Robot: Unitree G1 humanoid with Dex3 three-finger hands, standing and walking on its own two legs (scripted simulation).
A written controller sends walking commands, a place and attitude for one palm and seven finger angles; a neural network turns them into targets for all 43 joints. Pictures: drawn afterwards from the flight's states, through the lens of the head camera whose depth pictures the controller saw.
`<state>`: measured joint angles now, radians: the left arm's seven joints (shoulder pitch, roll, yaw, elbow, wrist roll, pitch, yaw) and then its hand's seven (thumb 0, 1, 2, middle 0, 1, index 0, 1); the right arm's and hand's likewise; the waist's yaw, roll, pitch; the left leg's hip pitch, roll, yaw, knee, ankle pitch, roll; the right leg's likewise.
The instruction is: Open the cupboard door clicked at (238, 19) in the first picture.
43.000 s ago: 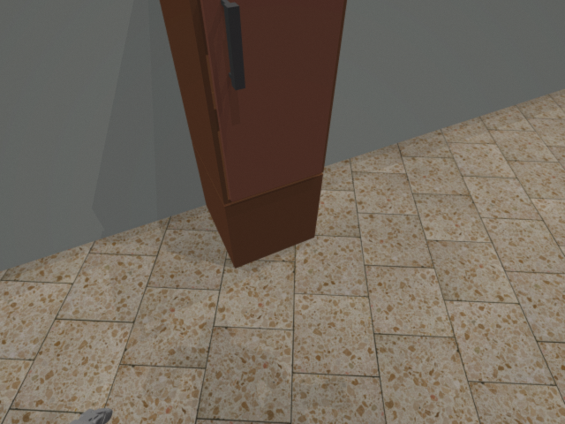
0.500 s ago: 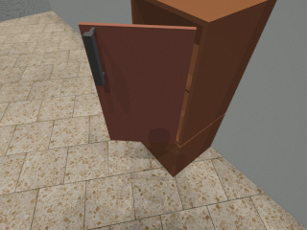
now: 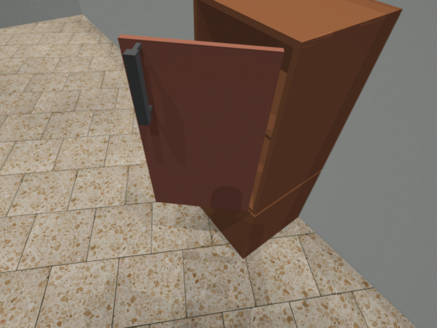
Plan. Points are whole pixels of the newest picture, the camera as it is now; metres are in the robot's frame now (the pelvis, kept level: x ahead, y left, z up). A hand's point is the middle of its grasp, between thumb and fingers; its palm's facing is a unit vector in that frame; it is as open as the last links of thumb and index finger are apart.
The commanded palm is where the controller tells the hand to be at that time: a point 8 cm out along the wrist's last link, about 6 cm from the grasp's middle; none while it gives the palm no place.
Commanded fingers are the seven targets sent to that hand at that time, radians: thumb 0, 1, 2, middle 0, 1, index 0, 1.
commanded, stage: look again from close up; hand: left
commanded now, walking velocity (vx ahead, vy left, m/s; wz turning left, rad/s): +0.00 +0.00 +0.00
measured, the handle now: (141, 85) +0.56 +0.21 +0.15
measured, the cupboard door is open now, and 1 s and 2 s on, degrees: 48 48 48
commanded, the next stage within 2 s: raise the hand with hooked fingers in 0.44 s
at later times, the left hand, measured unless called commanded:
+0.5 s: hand out of the picture +0.01 +0.20 -0.18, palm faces +0.03 -0.98 -0.17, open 7.4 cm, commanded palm none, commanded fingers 0.00 0.90 0.90 -0.20 -0.30 -0.20 -0.30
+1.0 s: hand (90, 315) +0.15 +0.23 -0.03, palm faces +0.07 -1.00 -0.01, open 8.8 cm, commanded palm +0.13 +0.29 +0.00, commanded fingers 0.00 0.34 0.66 -0.24 -0.66 -0.24 -0.66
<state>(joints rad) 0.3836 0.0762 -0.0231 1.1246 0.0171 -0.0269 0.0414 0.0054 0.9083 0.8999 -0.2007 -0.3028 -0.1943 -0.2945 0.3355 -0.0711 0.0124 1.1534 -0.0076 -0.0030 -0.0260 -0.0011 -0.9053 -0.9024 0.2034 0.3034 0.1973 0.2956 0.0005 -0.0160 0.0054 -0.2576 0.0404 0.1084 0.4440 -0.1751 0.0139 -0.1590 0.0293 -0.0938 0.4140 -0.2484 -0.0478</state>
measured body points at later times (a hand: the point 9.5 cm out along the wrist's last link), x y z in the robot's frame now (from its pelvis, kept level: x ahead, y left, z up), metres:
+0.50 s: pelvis +0.00 +0.04 +0.00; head -0.01 +0.05 +0.45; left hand +0.00 +0.26 -0.17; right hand +0.02 -0.19 -0.15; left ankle +0.04 +0.11 -0.74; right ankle -0.01 -0.08 -0.74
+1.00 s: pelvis -0.01 +0.03 -0.06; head +0.01 +0.05 +0.39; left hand +0.14 +0.28 -0.02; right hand +0.23 -0.19 -0.08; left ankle +0.04 +0.11 -0.74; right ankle +0.00 -0.07 -0.74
